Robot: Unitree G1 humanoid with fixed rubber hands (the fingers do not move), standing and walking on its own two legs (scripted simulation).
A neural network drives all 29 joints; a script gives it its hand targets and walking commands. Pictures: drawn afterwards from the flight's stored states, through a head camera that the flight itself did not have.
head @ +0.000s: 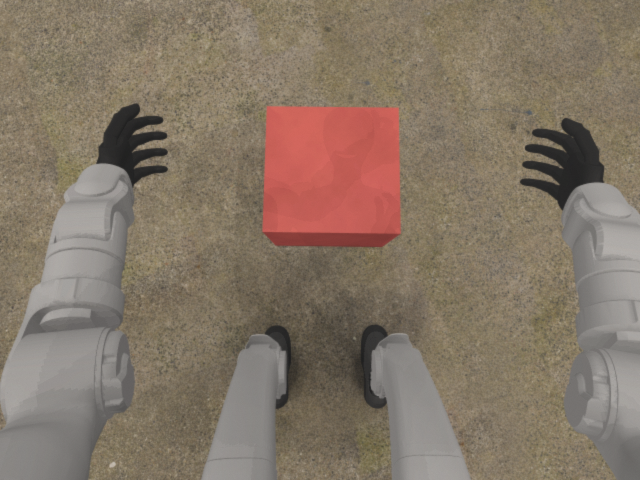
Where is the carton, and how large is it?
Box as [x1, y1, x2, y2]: [262, 106, 400, 246]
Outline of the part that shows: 267,106 262,231 276,245 382,246 400,233 398,108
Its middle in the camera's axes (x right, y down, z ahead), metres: +0.03 -0.13 +0.95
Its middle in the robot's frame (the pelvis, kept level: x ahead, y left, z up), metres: +0.57 -0.02 -0.56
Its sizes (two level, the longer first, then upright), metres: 0.291 0.281 0.246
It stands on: the floor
